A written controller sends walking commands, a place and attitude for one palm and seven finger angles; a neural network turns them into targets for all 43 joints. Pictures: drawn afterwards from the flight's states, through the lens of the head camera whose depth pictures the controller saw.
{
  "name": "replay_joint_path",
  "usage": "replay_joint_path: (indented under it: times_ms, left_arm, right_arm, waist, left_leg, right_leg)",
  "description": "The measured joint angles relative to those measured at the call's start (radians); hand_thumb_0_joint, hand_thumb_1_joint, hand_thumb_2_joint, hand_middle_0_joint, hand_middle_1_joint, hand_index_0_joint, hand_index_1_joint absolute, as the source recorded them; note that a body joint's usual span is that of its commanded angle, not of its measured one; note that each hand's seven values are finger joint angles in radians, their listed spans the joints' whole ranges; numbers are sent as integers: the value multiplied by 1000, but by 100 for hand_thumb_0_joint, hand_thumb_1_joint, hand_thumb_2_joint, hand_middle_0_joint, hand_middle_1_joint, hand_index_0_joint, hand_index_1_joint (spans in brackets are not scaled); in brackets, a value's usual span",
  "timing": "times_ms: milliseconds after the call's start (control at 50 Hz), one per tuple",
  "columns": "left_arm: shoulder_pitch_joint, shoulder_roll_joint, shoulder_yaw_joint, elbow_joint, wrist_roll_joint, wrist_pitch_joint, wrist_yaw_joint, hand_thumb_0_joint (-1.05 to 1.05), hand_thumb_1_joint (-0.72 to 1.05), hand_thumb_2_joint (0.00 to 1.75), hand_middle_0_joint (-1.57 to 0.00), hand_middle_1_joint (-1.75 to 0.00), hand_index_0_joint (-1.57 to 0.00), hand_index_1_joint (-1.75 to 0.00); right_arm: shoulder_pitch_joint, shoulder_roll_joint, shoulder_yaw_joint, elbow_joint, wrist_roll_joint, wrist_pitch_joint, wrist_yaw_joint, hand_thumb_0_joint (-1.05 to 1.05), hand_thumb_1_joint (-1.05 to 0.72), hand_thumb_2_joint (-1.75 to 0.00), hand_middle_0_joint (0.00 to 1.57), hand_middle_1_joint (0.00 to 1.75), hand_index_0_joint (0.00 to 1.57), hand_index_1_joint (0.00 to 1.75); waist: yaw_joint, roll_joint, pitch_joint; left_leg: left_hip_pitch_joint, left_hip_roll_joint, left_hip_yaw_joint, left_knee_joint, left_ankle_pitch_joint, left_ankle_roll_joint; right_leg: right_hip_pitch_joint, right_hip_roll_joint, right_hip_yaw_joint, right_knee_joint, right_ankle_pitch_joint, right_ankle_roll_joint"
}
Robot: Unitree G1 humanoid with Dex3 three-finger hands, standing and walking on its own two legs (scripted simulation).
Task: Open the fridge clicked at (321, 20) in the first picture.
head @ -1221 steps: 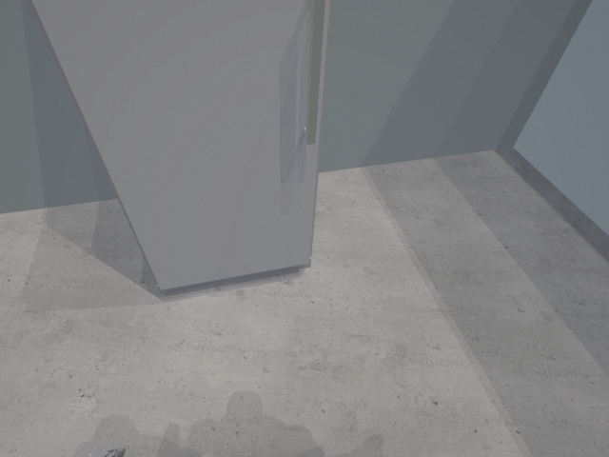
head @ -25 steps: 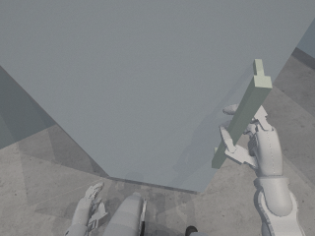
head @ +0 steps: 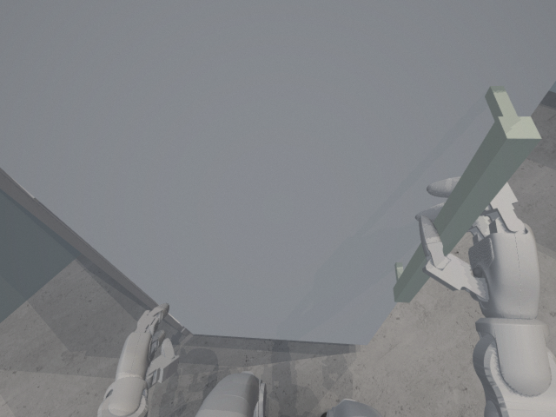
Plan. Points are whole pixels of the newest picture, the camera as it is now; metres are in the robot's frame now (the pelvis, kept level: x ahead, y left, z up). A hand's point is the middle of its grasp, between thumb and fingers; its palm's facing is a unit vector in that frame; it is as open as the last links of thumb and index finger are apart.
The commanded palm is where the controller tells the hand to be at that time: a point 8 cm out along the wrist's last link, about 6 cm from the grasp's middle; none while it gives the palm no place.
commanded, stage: walk backward, drawing the door open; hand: right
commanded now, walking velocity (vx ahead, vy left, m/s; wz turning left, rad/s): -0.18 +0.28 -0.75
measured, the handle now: (434, 227) +0.33 -0.15 +0.11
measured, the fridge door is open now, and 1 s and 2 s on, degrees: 56 70 69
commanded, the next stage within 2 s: stop walking and hold the door back in 0.28 s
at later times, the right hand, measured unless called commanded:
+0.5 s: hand (414, 381) +0.16 -0.10 +0.15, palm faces +0.50 +0.82 -0.27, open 6.3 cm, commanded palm +0.13 -0.15 +0.14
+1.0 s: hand (413, 366) +0.17 -0.10 +0.16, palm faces +0.48 +0.87 -0.13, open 5.8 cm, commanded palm +0.14 -0.14 +0.14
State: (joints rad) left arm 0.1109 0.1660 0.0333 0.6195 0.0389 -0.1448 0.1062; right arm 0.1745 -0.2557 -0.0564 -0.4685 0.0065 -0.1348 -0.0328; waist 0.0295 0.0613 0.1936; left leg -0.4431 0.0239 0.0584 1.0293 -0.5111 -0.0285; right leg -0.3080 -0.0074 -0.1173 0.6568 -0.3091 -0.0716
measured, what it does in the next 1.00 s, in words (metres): steps to the left, turning right: left foot, then right foot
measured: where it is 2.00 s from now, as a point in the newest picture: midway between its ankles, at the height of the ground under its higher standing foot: outside the picture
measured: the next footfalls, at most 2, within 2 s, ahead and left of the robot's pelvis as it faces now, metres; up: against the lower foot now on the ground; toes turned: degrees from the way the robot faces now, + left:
left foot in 0.32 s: +0.03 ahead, +0.29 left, +0.00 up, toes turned -12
right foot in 0.68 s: -0.08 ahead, +0.05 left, +0.00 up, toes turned -28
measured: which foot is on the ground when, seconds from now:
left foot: up 0.00-0.30, down 0.32-0.70, up 0.72-1.00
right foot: down 0.00-0.32, up 0.34-0.66, down 0.68-1.00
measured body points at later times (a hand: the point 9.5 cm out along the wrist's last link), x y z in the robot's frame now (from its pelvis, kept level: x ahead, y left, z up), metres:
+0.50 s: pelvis -0.04 +0.17 +0.02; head +0.00 +0.16 +0.46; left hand +0.21 +0.34 -0.08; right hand +0.13 -0.14 +0.16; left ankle -0.01 +0.30 -0.72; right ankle -0.06 +0.07 -0.63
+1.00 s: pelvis -0.12 +0.18 +0.02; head -0.09 +0.16 +0.47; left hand +0.09 +0.29 -0.09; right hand +0.14 -0.14 +0.17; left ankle -0.07 +0.32 -0.69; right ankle -0.11 +0.11 -0.72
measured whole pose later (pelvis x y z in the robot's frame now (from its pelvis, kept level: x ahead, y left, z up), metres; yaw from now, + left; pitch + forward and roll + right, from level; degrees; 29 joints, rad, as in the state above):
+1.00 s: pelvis -0.12 +0.18 +0.02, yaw -25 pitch -1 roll +3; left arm 0.20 0.13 -0.09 0.68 -0.01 -0.06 0.06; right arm -0.40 -0.22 0.01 0.25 0.05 -0.09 -0.10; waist -0.03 -0.03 0.10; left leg -0.28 0.00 0.05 0.69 -0.40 -0.01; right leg -0.24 -0.01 -0.05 0.43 -0.17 -0.08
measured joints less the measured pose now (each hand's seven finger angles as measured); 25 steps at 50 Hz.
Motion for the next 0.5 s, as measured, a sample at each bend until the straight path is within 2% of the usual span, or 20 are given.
replay_joint_path:
  times_ms: [40,100,140,200,260,300,320,340,380,420,460,500]
  left_arm:
    - [0,-24,-19,13,2,-1,-19,1,91,90,-20,-29,-20,-30]
    - [19,-44,-37,20,-1,-9,-37,1,91,90,-20,-30,-20,-30]
    - [39,-47,-44,17,-9,-12,-43,1,90,90,-21,-30,-20,-30]
    - [68,-53,-57,13,-22,-7,-44,1,90,90,-21,-30,-21,-30]
    - [84,-58,-64,10,-26,-3,-41,1,90,90,-21,-30,-21,-30]
    - [87,-63,-66,6,-26,-3,-41,1,90,90,-21,-30,-21,-30]
    - [86,-70,-69,1,-27,-3,-43,1,90,90,-21,-30,-21,-30]
    - [64,-57,-67,8,-28,-1,-42,1,90,90,-21,-30,-21,-30]
    - [19,-11,-48,43,-19,10,-35,1,90,90,-21,-30,-21,-30]
    - [8,16,-23,61,-21,25,-32,1,90,90,-21,-30,-21,-30]
    - [15,37,-9,64,-25,37,-14,1,90,90,-21,-30,-21,-30]
    - [27,58,-5,61,-28,46,3,1,91,90,-20,-30,-20,-30]
  right_arm:
    - [-16,-7,1,19,-12,14,0,-2,-61,-79,45,140,29,135]
    - [-24,-6,14,42,-22,41,0,-1,-63,-78,45,140,30,135]
    - [-20,1,22,54,-15,57,-3,0,-64,-78,45,140,30,135]
    - [5,-1,17,66,1,72,-15,1,-65,-79,45,140,30,135]
    - [34,-13,-11,78,21,75,-34,1,-66,-81,45,140,29,135]
    - [46,-31,-43,75,31,79,-48,0,-66,-81,45,140,28,134]
    - [54,-52,-72,58,37,84,-57,-1,-65,-81,45,140,27,133]
    - [54,-43,-97,55,34,77,-63,-1,-65,-81,45,140,26,133]
    - [59,-3,-115,62,24,68,-68,-2,-65,-82,45,140,26,133]
    - [82,3,-120,73,29,55,-64,-2,-65,-81,45,140,27,134]
    - [78,-6,-113,109,30,29,-53,-3,-63,-80,45,140,30,135]
    - [38,-21,-96,169,29,7,-46,-4,-61,-80,45,140,33,137]
  waist:
    - [8,-10,24]
    - [3,-57,27]
    - [-12,-84,14]
    - [-28,-102,-26]
    - [-29,-113,-73]
    - [-32,-93,-107]
    - [-39,-47,-127]
    - [-48,-42,-128]
    - [-41,-83,-105]
    - [-30,-83,-102]
    - [-26,-72,-101]
    - [-26,-61,-105]
  left_leg:
    - [-63,-40,-27,132,6,-14]
    - [-112,-46,-43,122,130,-25]
    - [-94,-28,-63,17,192,-27]
    - [-18,-5,-87,-139,197,-32]
    - [104,-15,-73,-305,139,-30]
    - [209,-18,-56,-472,158,-22]
    - [254,8,-63,-563,175,-5]
    - [239,10,-66,-571,244,4]
    - [216,-2,-38,-503,226,1]
    - [224,18,-14,-495,202,-1]
    - [242,41,13,-513,203,1]
    - [256,62,42,-532,214,2]
  right_leg:
    - [21,-19,60,-64,50,15]
    - [42,-68,148,-180,145,57]
    - [47,-96,186,-230,184,78]
    - [37,-117,229,-264,211,102]
    - [-1,-126,283,-263,219,122]
    - [-53,-110,304,-216,187,130]
    - [-96,-79,288,-156,124,129]
    - [-154,-70,280,-33,17,127]
    - [-251,-47,261,272,-140,118]
    - [-299,-9,190,491,-192,123]
    - [-295,15,117,580,-183,129]
    - [-250,29,61,526,-152,124]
